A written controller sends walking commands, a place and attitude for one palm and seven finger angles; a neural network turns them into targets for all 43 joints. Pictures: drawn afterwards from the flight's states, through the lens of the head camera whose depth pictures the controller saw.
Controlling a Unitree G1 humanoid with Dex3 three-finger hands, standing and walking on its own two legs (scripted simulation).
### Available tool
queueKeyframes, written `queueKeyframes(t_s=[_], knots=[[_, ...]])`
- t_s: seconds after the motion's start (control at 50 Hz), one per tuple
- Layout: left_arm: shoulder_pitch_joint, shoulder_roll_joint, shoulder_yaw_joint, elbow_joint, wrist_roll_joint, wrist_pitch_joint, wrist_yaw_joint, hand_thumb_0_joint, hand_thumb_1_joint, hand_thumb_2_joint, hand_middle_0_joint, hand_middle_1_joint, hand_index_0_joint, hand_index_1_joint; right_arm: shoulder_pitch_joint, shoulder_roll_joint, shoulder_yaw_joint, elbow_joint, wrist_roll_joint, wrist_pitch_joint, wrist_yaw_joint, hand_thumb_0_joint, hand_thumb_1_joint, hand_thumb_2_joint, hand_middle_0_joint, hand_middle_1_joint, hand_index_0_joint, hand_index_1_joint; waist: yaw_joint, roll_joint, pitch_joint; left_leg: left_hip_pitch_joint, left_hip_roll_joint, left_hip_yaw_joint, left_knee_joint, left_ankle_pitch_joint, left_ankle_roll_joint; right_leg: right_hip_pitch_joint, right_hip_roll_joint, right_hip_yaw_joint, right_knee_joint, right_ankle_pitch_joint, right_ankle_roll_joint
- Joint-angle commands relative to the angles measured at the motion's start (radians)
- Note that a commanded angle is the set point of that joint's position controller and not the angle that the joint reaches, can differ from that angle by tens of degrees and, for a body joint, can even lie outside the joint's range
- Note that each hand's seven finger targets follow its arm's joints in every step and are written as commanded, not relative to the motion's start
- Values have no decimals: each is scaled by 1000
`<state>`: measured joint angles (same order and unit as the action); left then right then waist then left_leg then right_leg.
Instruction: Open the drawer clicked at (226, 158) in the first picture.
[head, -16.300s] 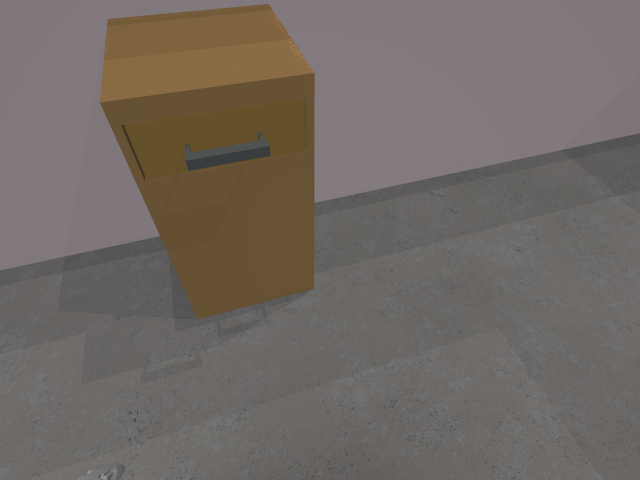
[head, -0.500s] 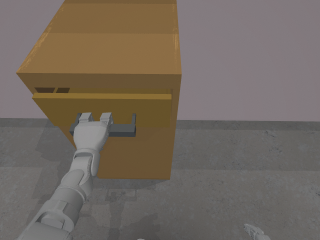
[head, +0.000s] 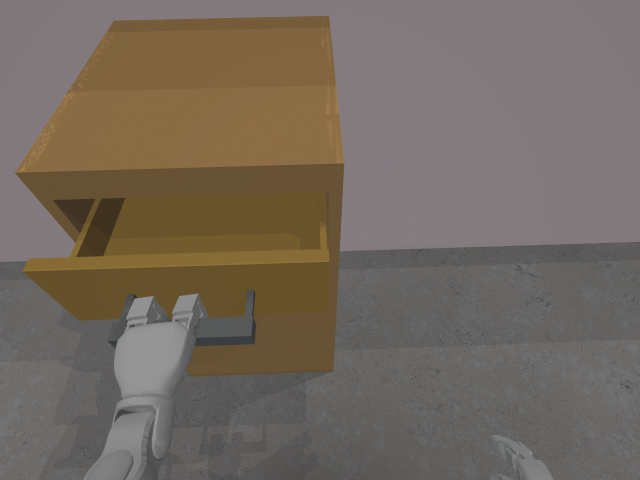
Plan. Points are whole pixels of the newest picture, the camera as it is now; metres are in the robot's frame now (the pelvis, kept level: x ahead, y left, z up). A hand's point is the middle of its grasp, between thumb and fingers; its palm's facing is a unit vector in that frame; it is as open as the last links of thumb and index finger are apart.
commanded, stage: pull the drawer open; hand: left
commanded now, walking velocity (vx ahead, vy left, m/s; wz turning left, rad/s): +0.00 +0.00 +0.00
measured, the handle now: (187, 316) +0.33 +0.19 -0.01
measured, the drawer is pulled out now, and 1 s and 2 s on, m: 0.12 0.30 0.30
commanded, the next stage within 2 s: open the thumb to release the handle in 1.14 s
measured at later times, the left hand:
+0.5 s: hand (157, 465) +0.16 +0.19 -0.03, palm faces -0.02 -0.13 -0.99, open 6.2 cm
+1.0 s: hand out of the picture +0.09 +0.19 -0.03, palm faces -0.09 -0.14 -0.99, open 6.6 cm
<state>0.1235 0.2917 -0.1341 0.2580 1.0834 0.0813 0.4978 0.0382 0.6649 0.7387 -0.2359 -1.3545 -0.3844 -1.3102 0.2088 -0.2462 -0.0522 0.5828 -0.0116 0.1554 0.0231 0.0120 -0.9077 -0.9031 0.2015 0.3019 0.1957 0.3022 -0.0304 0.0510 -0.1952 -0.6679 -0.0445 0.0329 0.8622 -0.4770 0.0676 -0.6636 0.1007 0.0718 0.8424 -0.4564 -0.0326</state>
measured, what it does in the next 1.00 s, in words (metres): stands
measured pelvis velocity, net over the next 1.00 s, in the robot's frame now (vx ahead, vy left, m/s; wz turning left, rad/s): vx -0.02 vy -0.03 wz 0.02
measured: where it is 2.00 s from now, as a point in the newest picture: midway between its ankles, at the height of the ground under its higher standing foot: outside the picture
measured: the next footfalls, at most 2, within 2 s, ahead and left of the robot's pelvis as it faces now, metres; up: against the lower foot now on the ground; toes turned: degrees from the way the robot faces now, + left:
none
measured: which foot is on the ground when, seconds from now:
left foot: down 0.00-1.00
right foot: down 0.00-1.00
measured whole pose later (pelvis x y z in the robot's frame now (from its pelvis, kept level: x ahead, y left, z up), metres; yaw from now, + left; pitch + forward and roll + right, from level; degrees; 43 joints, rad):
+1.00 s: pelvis -0.02 -0.03 -0.03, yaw +1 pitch +16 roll +2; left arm 0.80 0.35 -0.01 -0.21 1.05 -0.16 0.50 0.05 0.64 0.70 -0.21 -1.28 -0.34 -1.27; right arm 0.14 -0.23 0.01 0.46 -0.06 0.12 0.07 0.01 -0.91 -0.90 0.20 0.30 0.20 0.30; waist 0.05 0.03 -0.22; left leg -0.80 -0.04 0.03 1.07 -0.55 0.03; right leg -0.82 0.11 0.05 1.10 -0.55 -0.07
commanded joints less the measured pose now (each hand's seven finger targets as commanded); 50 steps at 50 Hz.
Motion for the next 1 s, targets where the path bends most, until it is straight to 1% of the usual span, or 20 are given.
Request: queueKeyframes(t_s=[0.0,0.16,0.2,0.32,0.4,0.42,0.5,0.52,0.56,0.6,0.68,0.7,0.72,0.74,0.8,0.84,0.86,0.9,0.92,0.98], knots=[[70,112,84,-260,-14,9,64,0,900,900,-400,-1350,-400,-1350,-106,-101,-22,-161,-5,-50,8,0,-900,-900,200,300,200,300,72,-12,-256,259,43,-82,-38,674,-49,130,-37,-29,-28,540,-25],[222,72,38,-365,0,-15,61,0,900,900,-400,-1350,-400,-1350,-160,-80,-5,-200,-9,-56,26,0,-900,-900,200,300,200,300,89,-26,-209,258,40,-94,-19,656,-50,101,-36,-31,-9,496,-28],[278,98,64,-394,4,-30,61,0,900,900,-400,-1350,-400,-1350,-173,-78,4,-210,-11,-58,30,0,-900,-900,200,300,200,300,105,-18,-213,254,36,-90,-13,655,-51,106,-36,-23,1,504,-30],[341,63,18,-465,22,-61,59,0,900,900,-400,-1350,-400,-1350,-183,-72,8,-234,-20,-57,46,0,-900,-900,200,300,200,300,99,-9,-181,240,34,-97,12,598,-51,45,-34,-26,17,426,-34],[469,78,37,-512,11,-88,55,0,900,900,-400,-1350,-400,-1350,-189,-69,16,-255,-23,-62,56,0,-900,-900,200,300,200,300,117,-26,-186,213,25,-91,32,574,-48,44,-35,-9,32,429,-38],[492,66,24,-522,7,-94,52,0,900,900,-400,-1350,-400,-1350,-183,-68,15,-257,-24,-63,56,0,-900,-900,200,300,200,300,111,-40,-170,197,22,-89,36,553,-44,47,-37,-13,31,434,-37],[563,119,83,-560,6,-124,54,0,900,900,-400,-1350,-400,-1350,-190,-69,22,-270,-32,-68,59,0,-900,-900,200,300,200,300,123,-54,-164,160,13,-85,51,490,-46,18,-37,18,41,399,-43],[609,99,70,-556,3,-130,52,0,900,900,-400,-1350,-400,-1350,-185,-66,21,-275,-31,-71,58,0,-900,-900,200,300,200,300,120,-45,-146,145,12,-80,53,477,-42,25,-39,0,43,399,-42],[651,117,90,-583,-4,-145,50,0,900,900,-400,-1350,-400,-1350,-185,-67,20,-281,-35,-77,60,0,-900,-900,200,300,200,300,125,-55,-150,129,7,-77,65,443,-42,11,-41,13,45,378,-44],[691,157,134,-594,-9,-159,54,0,900,900,-400,-1350,-400,-1350,-185,-71,27,-283,-39,-81,60,0,-900,-900,200,300,200,300,131,-57,-156,114,0,-73,75,426,-46,1,-42,43,49,382,-48],[770,157,150,-608,-19,-178,54,0,900,900,-400,-1350,-400,-1350,-185,-71,27,-296,-42,-88,57,0,-900,-900,200,300,200,300,129,-50,-121,72,-5,-69,85,367,-43,-21,-45,45,46,345,-51],[790,170,167,-622,-21,-186,56,0,900,900,-400,-1350,-400,-1350,-184,-72,28,-297,-48,-90,59,0,-900,-900,200,300,200,300,139,-53,-144,75,-8,-66,95,361,-43,-30,-47,60,51,338,-51],[823,158,160,-624,-22,-193,56,0,900,900,-400,-1350,-400,-1350,-182,-70,25,-299,-46,-91,56,0,-900,-900,200,300,200,300,136,-38,-129,64,-5,-65,95,362,-40,-24,-47,40,56,344,-50],[833,165,164,-637,-27,-201,52,0,900,900,-400,-1350,-400,-1350,-181,-72,25,-302,-51,-94,60,0,-900,-900,200,300,200,300,138,-62,-139,69,-10,-65,108,360,-44,-48,-50,64,54,335,-50],[927,198,220,-638,-47,-220,54,0,900,900,-400,-1350,-400,-1350,-190,-68,30,-307,-50,-97,53,0,-900,-900,200,300,200,300,155,-71,-150,37,-13,-57,116,344,-43,-17,-57,75,56,365,-46],[956,206,241,-642,-56,-236,52,0,900,900,-400,-1350,-400,-1350,-200,-66,28,-304,-50,-95,48,0,-900,-900,200,300,200,300,155,-83,-120,18,-17,-53,126,323,-42,-26,-61,88,48,383,-45],[990,200,248,-640,-56,-242,56,0,900,900,-400,-1350,-400,-1350,-205,-65,26,-304,-49,-91,44,0,-900,-900,200,300,200,300,162,-65,-118,-1,-14,-51,120,314,-39,-3,-60,69,54,376,-45],[974,211,267,-633,-56,-249,58,0,900,900,-400,-1350,-400,-1350,-202,-63,28,-302,-54,-91,45,0,-900,-900,200,300,200,300,163,-73,-138,3,-20,-47,131,307,-42,-19,-64,92,55,381,-45],[971,198,257,-626,-53,-252,59,0,900,900,-400,-1350,-400,-1350,-203,-62,25,-299,-51,-87,42,0,-900,-900,200,300,200,300,156,-52,-107,-14,-20,-46,128,290,-38,-20,-62,75,54,377,-46],[944,220,287,-642,-56,-255,66,0,900,900,-400,-1350,-400,-1350,-203,-66,23,-305,-53,-82,39,0,-900,-900,200,300,200,300,158,-35,-136,-6,-21,-45,136,299,-39,-29,-61,81,59,380,-48]])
